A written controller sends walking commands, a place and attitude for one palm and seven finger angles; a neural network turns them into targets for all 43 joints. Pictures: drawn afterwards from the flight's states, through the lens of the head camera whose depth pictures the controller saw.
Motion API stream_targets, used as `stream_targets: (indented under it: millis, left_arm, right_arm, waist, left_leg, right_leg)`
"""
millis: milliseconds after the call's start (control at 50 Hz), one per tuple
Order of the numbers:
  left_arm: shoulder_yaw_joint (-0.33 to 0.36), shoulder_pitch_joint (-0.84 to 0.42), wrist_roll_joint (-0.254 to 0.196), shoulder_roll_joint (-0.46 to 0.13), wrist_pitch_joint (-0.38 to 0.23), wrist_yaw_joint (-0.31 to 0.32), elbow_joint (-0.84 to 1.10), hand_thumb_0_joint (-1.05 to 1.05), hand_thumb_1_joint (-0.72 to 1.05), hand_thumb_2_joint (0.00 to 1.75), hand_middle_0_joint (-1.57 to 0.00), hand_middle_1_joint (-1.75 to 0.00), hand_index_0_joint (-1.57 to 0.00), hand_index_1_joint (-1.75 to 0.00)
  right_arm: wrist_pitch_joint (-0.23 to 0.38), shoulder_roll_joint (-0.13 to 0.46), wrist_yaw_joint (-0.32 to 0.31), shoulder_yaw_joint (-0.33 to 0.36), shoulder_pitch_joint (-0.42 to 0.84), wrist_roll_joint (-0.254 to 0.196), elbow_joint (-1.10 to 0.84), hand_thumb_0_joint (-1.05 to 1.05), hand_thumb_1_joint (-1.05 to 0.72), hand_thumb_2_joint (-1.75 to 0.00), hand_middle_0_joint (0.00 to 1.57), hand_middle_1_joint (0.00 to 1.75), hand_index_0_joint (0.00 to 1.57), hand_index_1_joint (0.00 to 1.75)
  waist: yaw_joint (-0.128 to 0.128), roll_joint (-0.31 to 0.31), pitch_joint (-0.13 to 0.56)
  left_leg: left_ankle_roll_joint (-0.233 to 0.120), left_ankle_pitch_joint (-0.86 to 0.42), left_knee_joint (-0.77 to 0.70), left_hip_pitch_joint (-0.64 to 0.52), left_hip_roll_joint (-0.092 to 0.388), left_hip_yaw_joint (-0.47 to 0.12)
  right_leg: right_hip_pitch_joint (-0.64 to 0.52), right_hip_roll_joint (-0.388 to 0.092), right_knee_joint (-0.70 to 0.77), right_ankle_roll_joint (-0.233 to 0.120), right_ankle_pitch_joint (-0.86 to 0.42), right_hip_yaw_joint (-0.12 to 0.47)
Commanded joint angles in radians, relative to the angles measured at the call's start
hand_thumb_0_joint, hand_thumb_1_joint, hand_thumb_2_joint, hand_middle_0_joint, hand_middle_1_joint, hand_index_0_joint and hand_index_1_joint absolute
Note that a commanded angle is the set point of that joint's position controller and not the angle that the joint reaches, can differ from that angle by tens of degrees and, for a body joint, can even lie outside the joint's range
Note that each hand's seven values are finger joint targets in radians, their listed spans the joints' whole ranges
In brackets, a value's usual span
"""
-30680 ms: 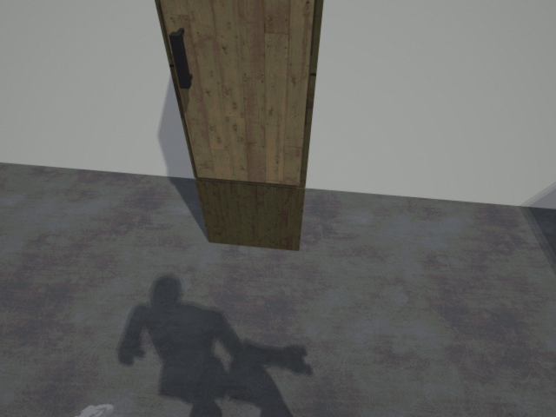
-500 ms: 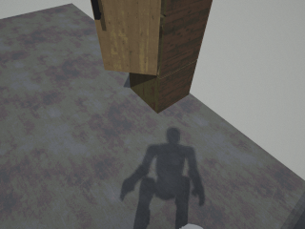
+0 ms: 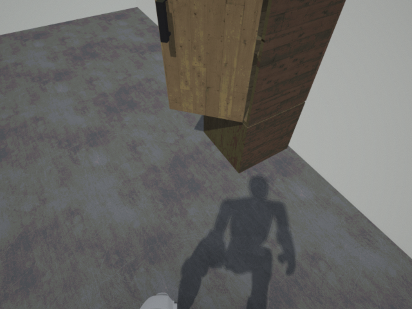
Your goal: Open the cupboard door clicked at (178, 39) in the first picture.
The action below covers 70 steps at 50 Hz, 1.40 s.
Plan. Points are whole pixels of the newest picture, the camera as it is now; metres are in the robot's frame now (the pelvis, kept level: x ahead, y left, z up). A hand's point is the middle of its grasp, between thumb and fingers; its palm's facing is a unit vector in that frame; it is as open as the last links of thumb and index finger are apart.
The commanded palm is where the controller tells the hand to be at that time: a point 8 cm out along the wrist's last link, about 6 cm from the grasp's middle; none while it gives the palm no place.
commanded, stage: take the last steps up to it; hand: left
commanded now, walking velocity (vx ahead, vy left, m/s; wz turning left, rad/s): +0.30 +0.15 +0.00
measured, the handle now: (165, 19) +1.00 +0.24 +0.09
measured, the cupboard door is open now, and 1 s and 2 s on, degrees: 44 44 44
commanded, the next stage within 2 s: come to a stop and stand still in 0.78 s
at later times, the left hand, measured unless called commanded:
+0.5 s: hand (128, 225) +0.33 +0.24 -0.16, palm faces -0.02 -0.97 -0.24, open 7.4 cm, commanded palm none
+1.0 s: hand (111, 230) +0.32 +0.30 -0.20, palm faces +0.06 -0.98 -0.17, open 7.3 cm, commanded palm none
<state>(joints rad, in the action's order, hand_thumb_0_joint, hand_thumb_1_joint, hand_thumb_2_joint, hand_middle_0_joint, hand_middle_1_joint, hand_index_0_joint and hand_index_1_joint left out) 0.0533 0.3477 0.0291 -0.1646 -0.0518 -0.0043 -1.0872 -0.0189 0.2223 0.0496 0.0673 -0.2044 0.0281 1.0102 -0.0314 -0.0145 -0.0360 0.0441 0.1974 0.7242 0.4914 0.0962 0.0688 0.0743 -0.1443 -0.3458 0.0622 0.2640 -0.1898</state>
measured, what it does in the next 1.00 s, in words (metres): walks ahead: left foot, then right foot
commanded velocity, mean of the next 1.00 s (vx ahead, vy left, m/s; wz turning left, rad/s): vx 0.16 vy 0.06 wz -0.03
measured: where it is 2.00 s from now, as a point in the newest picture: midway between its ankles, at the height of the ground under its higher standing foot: (196, 274)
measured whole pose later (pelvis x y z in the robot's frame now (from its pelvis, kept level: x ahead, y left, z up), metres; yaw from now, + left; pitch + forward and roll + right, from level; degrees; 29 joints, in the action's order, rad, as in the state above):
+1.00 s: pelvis +0.39 +0.12 -0.02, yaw -3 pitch +0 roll +0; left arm 0.03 0.38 0.01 -0.17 0.00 0.03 -1.15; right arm 0.04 0.16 0.00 0.02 -0.13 0.03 1.01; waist -0.06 -0.05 -0.05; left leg -0.04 0.20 0.58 0.37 0.03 0.13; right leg 0.17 -0.11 -0.74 0.04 0.54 -0.06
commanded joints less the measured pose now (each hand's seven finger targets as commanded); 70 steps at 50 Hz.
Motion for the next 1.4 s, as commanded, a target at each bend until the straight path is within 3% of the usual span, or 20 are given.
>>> stream_targets:
  millis: [0, 40, 80, 160, 440, 460, 480, 500, 540, 620, 800, 860, 880, 920, 940, 1020, 1140, 1280, 1340, 1380]
  left_arm:
    - [0.045, 0.015, 0.004, -0.196, -0.016, 0.007, 0.03, 0.0, 0.9, 0.9, -0.2, -0.3, -0.2, -0.3]
    - [0.041, 0.004, 0.001, -0.172, -0.005, 0.003, 0.034, 0.0, 0.9, 0.9, -0.2, -0.3, -0.2, -0.3]
    - [0.017, -0.013, -0.008, -0.083, -0.002, -0.002, 0.093, 0.0, 0.9, 0.9, -0.2, -0.3, -0.2, -0.3]
    - [0.017, -0.132, -0.008, -0.073, 0.008, -0.003, 0.095, 0.0, 0.9, 0.9, -0.2, -0.3, -0.2, -0.3]
    - [0.036, -0.057, 0.001, -0.101, 0.025, -0.014, 0.115, 0.0, 0.9, 0.9, -0.2, -0.3, -0.2, -0.3]
    - [0.051, 0.065, 0.006, -0.163, 0.013, -0.009, 0.082, 0.0, 0.9, 0.9, -0.2, -0.3, -0.2, -0.3]
    - [0.073, 0.161, 0.004, -0.267, 0.003, -0.001, 0.062, 0.0, 0.9, 0.9, -0.2, -0.3, -0.2, -0.3]
    - [0.071, 0.143, -0.015, -0.275, 0.009, 0.013, 0.074, 0.0, 0.9, 0.9, -0.2, -0.3, -0.2, -0.3]
    - [0.047, -0.003, -0.016, -0.176, 0.002, 0.022, 0.116, 0.0, 0.9, 0.9, -0.2, -0.3, -0.2, -0.3]
    - [0.025, -0.041, -0.016, -0.109, -0.031, 0.017, 0.109, 0.0, 0.9, 0.9, -0.2, -0.3, -0.2, -0.3]
    - [0.027, 0.035, -0.005, -0.155, -0.032, 0.011, 0.014, 0.0, 0.9, 0.9, -0.2, -0.3, -0.2, -0.3]
    - [0.026, 0.016, -0.006, -0.157, -0.017, 0.015, 0.003, 0.0, 0.9, 0.9, -0.2, -0.3, -0.2, -0.3]
    - [0.014, 0.02, -0.008, -0.127, -0.01, 0.019, 0.005, 0.0, 0.9, 0.9, -0.2, -0.3, -0.2, -0.3]
    - [-0.019, 0.109, -0.03, -0.042, 0.01, 0.035, 0.004, 0.0, 0.9, 0.9, -0.2, -0.3, -0.2, -0.3]
    - [-0.021, 0.13, -0.03, -0.045, 0.028, 0.046, -0.003, 0.0, 0.9, 0.9, -0.2, -0.3, -0.2, -0.3]
    - [-0.001, 0.05, -0.022, -0.089, 0.084, 0.044, 0.006, 0.0, 0.9, 0.9, -0.2, -0.3, -0.2, -0.3]
    - [0.035, -0.007, -0.015, -0.103, 0.12, 0.022, 0.097, 0.0, 0.9, 0.9, -0.2, -0.3, -0.2, -0.3]
    - [0.027, -0.049, -0.007, -0.081, 0.112, 0.011, 0.146, 0.0, 0.9, 0.9, -0.2, -0.3, -0.2, -0.3]
    - [0.033, 0.02, -0.003, -0.126, 0.096, 0.016, 0.125, 0.0, 0.9, 0.9, -0.2, -0.3, -0.2, -0.3]
    - [0.041, -0.07, 0.007, -0.25, 0.079, 0.028, 0.16, 0.0, 0.9, 0.9, -0.2, -0.3, -0.2, -0.3]
  right_arm:
    - [0.044, 0.003, 0.005, -0.008, 0.037, -0.007, -0.081, 0.0, -0.9, -0.9, 0.2, 0.3, 0.2, 0.3]
    - [0.056, 0.079, -0.011, 0.005, -0.138, 0.0, -0.029, 0.0, -0.9, -0.9, 0.2, 0.3, 0.2, 0.3]
    - [0.06, 0.24, -0.047, 0.045, -0.368, 0.008, 0.019, 0.0, -0.9, -0.9, 0.2, 0.3, 0.2, 0.3]
    - [0.076, 0.111, -0.071, 0.001, -0.178, 0.003, -0.017, 0.0, -0.9, -0.9, 0.2, 0.3, 0.2, 0.3]
    - [0.069, 0.094, -0.054, -0.011, -0.118, 0.004, 0.025, 0.0, -0.9, -0.9, 0.2, 0.3, 0.2, 0.3]
    - [0.071, 0.073, -0.049, -0.014, -0.113, -0.007, 0.019, 0.0, -0.9, -0.9, 0.2, 0.3, 0.2, 0.3]
    - [0.071, 0.029, -0.043, -0.017, -0.152, -0.014, -0.008, 0.0, -0.9, -0.9, 0.2, 0.3, 0.2, 0.3]
    - [0.058, 0.078, -0.043, -0.008, -0.121, -0.005, -0.023, 0.0, -0.9, -0.9, 0.2, 0.3, 0.2, 0.3]
    - [0.056, 0.059, -0.043, -0.003, -0.04, -0.005, -0.013, 0.0, -0.9, -0.9, 0.2, 0.3, 0.2, 0.3]
    - [0.035, -0.008, -0.032, -0.016, -0.125, -0.001, 0.027, 0.0, -0.9, -0.9, 0.2, 0.3, 0.2, 0.3]
    - [0.049, -0.026, -0.015, -0.019, 0.026, -0.01, -0.037, 0.0, -0.9, -0.9, 0.2, 0.3, 0.2, 0.3]
    - [0.062, -0.001, -0.022, -0.02, -0.031, -0.007, -0.018, 0.0, -0.9, -0.9, 0.2, 0.3, 0.2, 0.3]
    - [0.07, 0.037, -0.033, -0.016, -0.118, -0.002, 0.015, 0.0, -0.9, -0.9, 0.2, 0.3, 0.2, 0.3]
    - [0.069, 0.158, -0.07, -0.001, -0.218, -0.003, 0.03, 0.0, -0.9, -0.9, 0.2, 0.3, 0.2, 0.3]
    - [0.054, 0.148, -0.085, -0.015, -0.162, -0.008, 0.021, 0.0, -0.9, -0.9, 0.2, 0.3, 0.2, 0.3]
    - [0.028, 0.119, -0.112, -0.019, -0.038, -0.012, -0.006, 0.0, -0.9, -0.9, 0.2, 0.3, 0.2, 0.3]
    - [0.013, 0.156, -0.124, 0.016, 0.008, -0.006, -0.026, 0.0, -0.9, -0.9, 0.2, 0.3, 0.2, 0.3]
    - [0.0, 0.166, -0.091, 0.032, 0.045, 0.008, -0.041, 0.0, -0.9, -0.9, 0.2, 0.3, 0.2, 0.3]
    - [-0.009, 0.144, -0.076, 0.035, 0.026, -0.003, -0.043, 0.0, -0.9, -0.9, 0.2, 0.3, 0.2, 0.3]
    - [-0.022, 0.033, -0.062, 0.012, 0.028, -0.014, -0.073, 0.0, -0.9, -0.9, 0.2, 0.3, 0.2, 0.3]
  waist:
    - [0.004, -0.17, -0.027]
    - [0.09, -0.014, 0.041]
    - [0.168, 0.389, 0.191]
    - [0.082, 0.16, 0.034]
    - [-0.053, -0.008, -0.03]
    - [-0.106, -0.123, 0.022]
    - [-0.114, -0.368, 0.08]
    - [-0.093, -0.269, 0.038]
    - [-0.041, -0.111, -0.07]
    - [0.031, -0.099, 0.03]
    - [-0.009, -0.154, 0.006]
    - [0.037, -0.15, -0.004]
    - [0.071, -0.062, 0.04]
    - [0.078, 0.277, 0.219]
    - [0.052, 0.199, 0.207]
    - [0.046, 0.198, 0.034]
    - [0.033, 0.119, 0.145]
    - [0.031, 0.22, 0.079]
    - [-0.003, 0.094, 0.061]
    - [0.015, -0.296, -0.01]
  left_leg:
    - [-0.017, 0.023, -0.174, -0.152, -0.05, 0.067]
    - [-0.038, 0.053, -0.274, -0.441, -0.064, 0.073]
    - [-0.2, 0.041, -0.425, -0.697, 0.268, -0.406]
    - [-0.228, -0.168, -0.454, -0.438, 0.235, -0.24]
    - [-0.165, -0.041, -0.322, -0.211, 0.091, 0.0]
    - [-0.115, 0.023, -0.092, -0.104, -0.007, 0.077]
    - [-0.058, 0.345, 0.227, 0.123, -0.132, 0.108]
    - [-0.055, 0.392, 0.419, 0.163, -0.081, -0.022]
    - [-0.046, 0.186, 0.456, 0.18, -0.005, -0.097]
    - [-0.007, 0.048, 0.287, 0.035, 0.015, -0.047]
    - [-0.002, 0.005, -0.104, -0.018, -0.036, 0.03]
    - [-0.024, -0.052, -0.254, -0.218, -0.074, 0.058]
    - [-0.034, -0.156, -0.309, -0.363, -0.051, 0.028]
    - [-0.178, -0.82, -0.305, -0.58, 0.283, -0.278]
    - [-0.219, -0.906, -0.319, -0.498, 0.306, -0.233]
    - [-0.233, -0.856, -0.346, -0.272, 0.285, -0.171]
    - [-0.252, -0.548, -0.361, -0.336, 0.312, -0.176]
    - [-0.184, -0.035, -0.431, -0.175, 0.239, -0.157]
    - [-0.103, 0.137, -0.341, -0.055, 0.125, -0.086]
    - [-0.014, 0.319, -0.011, -0.006, -0.065, 0.026]
  right_leg:
    - [0.097, -0.206, 0.085, -0.124, -0.077, 0.11]
    - [0.212, -0.135, -0.172, -0.089, -0.106, 0.026]
    - [0.544, 0.075, -0.754, -0.039, 0.363, 0.002]
    - [0.599, -0.029, -0.95, -0.069, 0.136, 0.162]
    - [0.06, 0.073, -0.22, -0.082, -0.05, 0.073]
    - [-0.111, -0.017, -0.118, -0.121, 0.033, 0.217]
    - [-0.279, -0.297, 0.074, -0.241, 0.107, 0.65]
    - [-0.171, -0.375, 0.183, -0.294, 0.217, 0.764]
    - [0.041, -0.293, 0.203, -0.248, 0.223, 0.6]
    - [0.086, -0.165, 0.178, -0.195, -0.181, 0.257]
    - [-0.011, -0.161, 0.095, -0.188, -0.396, 0.18]
    - [0.077, -0.126, -0.006, -0.143, -0.355, 0.138]
    - [0.127, -0.072, -0.157, -0.114, -0.35, 0.102]
    - [0.291, 0.074, -0.495, -0.032, 0.341, 0.073]
    - [0.23, 0.064, -0.553, -0.038, 0.397, 0.151]
    - [0.285, 0.057, -0.685, -0.028, 0.301, 0.196]
    - [0.398, 0.095, -0.788, -0.023, 0.221, 0.234]
    - [0.212, 0.11, -0.417, -0.05, 0.173, 0.131]
    - [0.017, 0.102, -0.101, -0.07, 0.012, 0.13]
    - [0.205, -0.202, 0.182, -0.21, 0.224, 0.492]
